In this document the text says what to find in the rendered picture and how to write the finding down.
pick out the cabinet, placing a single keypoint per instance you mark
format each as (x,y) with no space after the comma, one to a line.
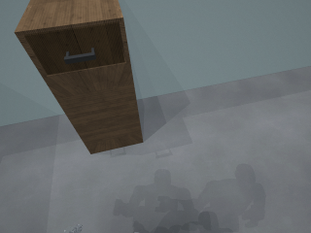
(100,102)

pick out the handle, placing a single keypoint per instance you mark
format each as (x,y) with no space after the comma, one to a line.
(69,59)

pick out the drawer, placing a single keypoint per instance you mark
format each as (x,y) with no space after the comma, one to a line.
(50,47)

